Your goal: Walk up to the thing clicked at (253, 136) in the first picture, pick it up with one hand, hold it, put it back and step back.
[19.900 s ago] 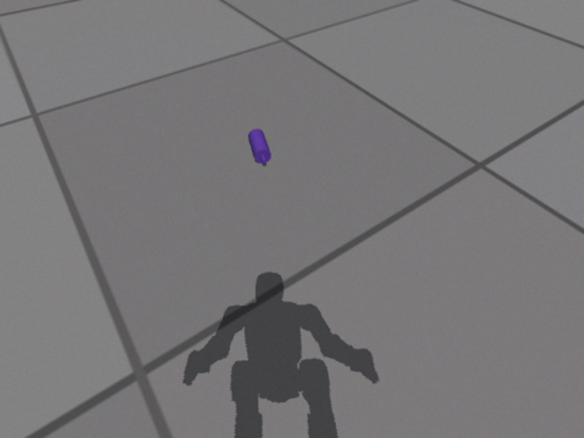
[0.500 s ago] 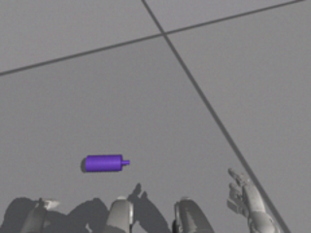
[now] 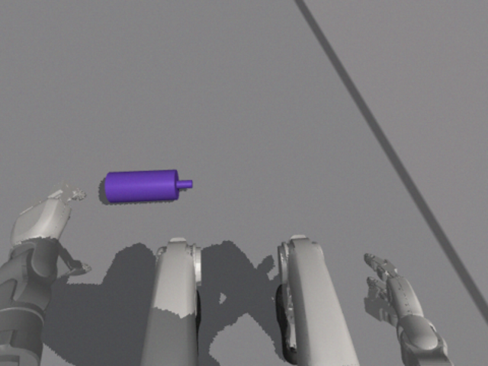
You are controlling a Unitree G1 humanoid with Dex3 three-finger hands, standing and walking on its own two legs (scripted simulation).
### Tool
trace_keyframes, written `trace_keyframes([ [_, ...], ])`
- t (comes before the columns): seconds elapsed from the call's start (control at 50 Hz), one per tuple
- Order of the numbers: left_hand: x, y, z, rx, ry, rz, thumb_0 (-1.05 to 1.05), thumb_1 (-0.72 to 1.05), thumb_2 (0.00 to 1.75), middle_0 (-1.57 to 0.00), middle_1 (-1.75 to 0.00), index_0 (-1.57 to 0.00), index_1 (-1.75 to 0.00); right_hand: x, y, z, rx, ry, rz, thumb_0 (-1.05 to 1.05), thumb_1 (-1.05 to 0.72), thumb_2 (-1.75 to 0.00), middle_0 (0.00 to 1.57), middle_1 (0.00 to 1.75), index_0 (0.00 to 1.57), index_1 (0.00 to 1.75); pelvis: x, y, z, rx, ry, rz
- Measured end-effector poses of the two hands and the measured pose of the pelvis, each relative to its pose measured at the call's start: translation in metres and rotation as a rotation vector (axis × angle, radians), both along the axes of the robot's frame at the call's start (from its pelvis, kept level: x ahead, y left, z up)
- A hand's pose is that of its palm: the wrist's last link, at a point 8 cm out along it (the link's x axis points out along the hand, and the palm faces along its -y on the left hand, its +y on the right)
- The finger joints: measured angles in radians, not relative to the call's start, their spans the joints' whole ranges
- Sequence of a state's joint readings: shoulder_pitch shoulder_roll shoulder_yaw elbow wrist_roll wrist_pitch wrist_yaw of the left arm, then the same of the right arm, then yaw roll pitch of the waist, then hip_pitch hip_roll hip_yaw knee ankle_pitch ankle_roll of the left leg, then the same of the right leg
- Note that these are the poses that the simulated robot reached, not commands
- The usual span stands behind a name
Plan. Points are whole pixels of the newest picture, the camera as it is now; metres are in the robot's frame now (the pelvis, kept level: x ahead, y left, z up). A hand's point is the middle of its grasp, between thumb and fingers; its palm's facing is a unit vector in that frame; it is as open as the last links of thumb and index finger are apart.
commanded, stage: rise first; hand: left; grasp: from above
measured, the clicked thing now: (151, 185) +0.49 +0.25 -0.43
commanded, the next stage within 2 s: approach in 1.30 s
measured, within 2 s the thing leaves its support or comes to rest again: neither
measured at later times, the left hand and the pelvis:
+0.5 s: hand (96, 209) +0.39 +0.32 -0.25, palm faces -0.46 -0.11 -0.88, open 14.2 cm; pelvis -0.03 +0.01 -0.11, yaw -3 degrees
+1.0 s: hand (106, 197) +0.42 +0.32 -0.29, palm faces -0.46 -0.03 -0.89, open 14.1 cm; pelvis -0.02 +0.02 -0.13, yaw -5 degrees
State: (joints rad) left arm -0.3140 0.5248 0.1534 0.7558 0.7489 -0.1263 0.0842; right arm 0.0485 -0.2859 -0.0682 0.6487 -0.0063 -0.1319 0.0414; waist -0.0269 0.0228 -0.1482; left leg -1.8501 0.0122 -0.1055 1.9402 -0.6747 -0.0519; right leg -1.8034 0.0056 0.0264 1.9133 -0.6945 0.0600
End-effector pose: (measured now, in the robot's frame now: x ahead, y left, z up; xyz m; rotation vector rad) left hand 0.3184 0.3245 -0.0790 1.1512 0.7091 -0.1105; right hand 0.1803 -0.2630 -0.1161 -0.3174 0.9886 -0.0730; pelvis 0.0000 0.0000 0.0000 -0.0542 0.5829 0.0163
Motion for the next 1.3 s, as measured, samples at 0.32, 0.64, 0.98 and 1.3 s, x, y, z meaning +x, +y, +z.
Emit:
trace_keyframes([
  [0.32, 0.048, -0.003, -0.080, 0.125, -0.032, -0.277, 0.00, -0.56, 1.04, -0.09, -1.03, -0.08, -1.04, -0.119, -0.016, -0.084, -0.057, 0.302, -0.088, 0.01, -0.92, -0.90, 0.20, 0.30, 0.20, 0.30, -0.028, 0.000, -0.087, -0.028, -0.027, -0.021],
  [0.64, 0.090, -0.005, -0.127, 0.223, -0.086, -0.410, 0.00, -0.54, 1.03, -0.08, -0.97, -0.07, -0.98, -0.125, -0.003, -0.100, -0.100, 0.365, -0.090, 0.01, -0.90, -0.90, 0.20, 0.30, 0.20, 0.30, -0.024, 0.016, -0.117, -0.074, -0.014, -0.020],
  [0.98, 0.110, -0.007, -0.151, 0.229, -0.085, -0.447, 0.00, -0.51, 0.99, -0.08, -1.01, -0.08, -1.00, -0.126, 0.010, -0.107, -0.097, 0.400, -0.075, 0.01, -0.91, -0.90, 0.21, 0.30, 0.21, 0.30, -0.016, 0.024, -0.129, -0.091, 0.009, -0.021],
  [1.3, 0.123, -0.020, -0.168, 0.236, -0.094, -0.423, 0.00, -0.51, 0.98, -0.08, -1.04, -0.09, -1.03, -0.149, 0.005, -0.117, -0.094, 0.448, -0.092, 0.01, -0.91, -0.90, 0.20, 0.30, 0.20, 0.30, -0.015, 0.020, -0.140, -0.086, 0.011, -0.036],
])
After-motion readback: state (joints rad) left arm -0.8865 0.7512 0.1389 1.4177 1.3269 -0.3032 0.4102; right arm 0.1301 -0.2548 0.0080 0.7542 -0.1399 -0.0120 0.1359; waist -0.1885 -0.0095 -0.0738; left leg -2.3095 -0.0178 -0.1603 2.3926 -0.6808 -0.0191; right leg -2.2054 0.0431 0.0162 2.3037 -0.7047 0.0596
